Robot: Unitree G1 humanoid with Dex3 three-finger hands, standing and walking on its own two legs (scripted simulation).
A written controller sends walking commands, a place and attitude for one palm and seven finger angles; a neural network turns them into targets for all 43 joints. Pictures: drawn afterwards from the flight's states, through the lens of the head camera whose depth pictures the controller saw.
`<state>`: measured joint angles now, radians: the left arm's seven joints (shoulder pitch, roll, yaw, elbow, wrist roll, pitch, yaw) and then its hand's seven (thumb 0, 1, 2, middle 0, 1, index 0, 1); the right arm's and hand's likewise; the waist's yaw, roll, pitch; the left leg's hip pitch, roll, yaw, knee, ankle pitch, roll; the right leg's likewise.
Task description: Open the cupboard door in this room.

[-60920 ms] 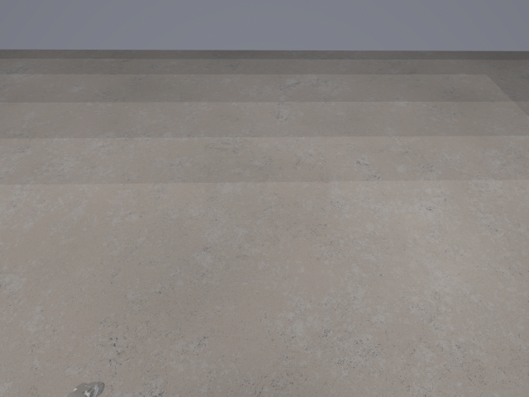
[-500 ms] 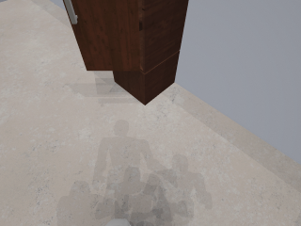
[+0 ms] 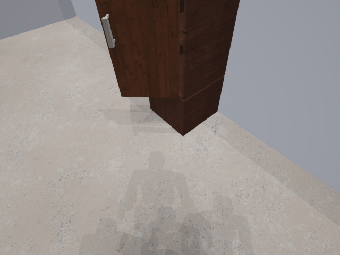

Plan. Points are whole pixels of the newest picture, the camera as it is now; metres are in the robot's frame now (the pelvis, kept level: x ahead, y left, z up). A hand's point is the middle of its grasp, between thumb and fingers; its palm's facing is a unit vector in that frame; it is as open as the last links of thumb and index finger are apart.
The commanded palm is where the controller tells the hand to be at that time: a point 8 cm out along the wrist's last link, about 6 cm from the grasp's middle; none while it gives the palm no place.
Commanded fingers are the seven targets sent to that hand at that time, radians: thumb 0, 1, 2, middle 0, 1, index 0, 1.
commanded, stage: take the last steps up to it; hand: left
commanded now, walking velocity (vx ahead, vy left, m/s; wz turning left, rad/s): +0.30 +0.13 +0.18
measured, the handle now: (109, 31) +1.01 +0.34 +0.05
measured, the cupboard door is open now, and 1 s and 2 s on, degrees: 45 45 45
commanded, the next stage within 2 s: come to a stop and stand still in 1.16 s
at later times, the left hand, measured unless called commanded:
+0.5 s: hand out of the picture +0.01 +0.22 -0.18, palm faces +0.23 -0.96 -0.15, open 7.4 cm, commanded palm none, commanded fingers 0.00 0.90 0.90 -0.20 -0.30 -0.20 -0.30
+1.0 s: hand (96, 169) +0.40 +0.29 -0.15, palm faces +0.05 -0.97 -0.23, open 7.4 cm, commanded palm none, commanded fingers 0.00 0.90 0.90 -0.20 -0.30 -0.20 -0.30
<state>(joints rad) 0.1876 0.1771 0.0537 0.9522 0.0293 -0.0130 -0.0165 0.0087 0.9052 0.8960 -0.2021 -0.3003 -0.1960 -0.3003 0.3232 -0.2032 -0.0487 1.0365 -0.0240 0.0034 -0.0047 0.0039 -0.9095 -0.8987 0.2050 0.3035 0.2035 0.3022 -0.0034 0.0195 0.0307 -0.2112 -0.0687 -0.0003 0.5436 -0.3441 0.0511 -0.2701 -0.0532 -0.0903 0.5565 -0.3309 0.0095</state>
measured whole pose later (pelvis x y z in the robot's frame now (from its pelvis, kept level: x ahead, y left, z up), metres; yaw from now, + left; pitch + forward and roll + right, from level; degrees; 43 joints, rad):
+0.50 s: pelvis +0.15 +0.08 -0.01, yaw +7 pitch +0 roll +0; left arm 0.45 0.13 0.04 1.16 0.02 -0.02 0.01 0.01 0.90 0.90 -0.21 -0.30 -0.20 -0.30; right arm 0.12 -0.17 -0.05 1.00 -0.03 -0.05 0.02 0.01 -0.91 -0.90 0.20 0.30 0.20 0.30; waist 0.05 -0.03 0.09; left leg -0.43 0.03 0.12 0.63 -0.19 0.04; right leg -0.13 -0.16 -0.12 0.81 -0.53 0.03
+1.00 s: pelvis +0.31 +0.10 +0.00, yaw +1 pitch +0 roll +1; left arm 0.17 0.16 0.04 0.98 0.02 -0.07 0.00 0.00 0.91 0.90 -0.20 -0.30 -0.19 -0.30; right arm 0.34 -0.17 -0.04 1.14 -0.02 -0.01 0.00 0.01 -0.91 -0.90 0.20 0.30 0.20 0.30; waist -0.01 0.03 0.06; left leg -0.29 0.02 0.10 0.95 -0.46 0.01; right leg -0.28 -0.04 -0.11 0.56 -0.28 -0.05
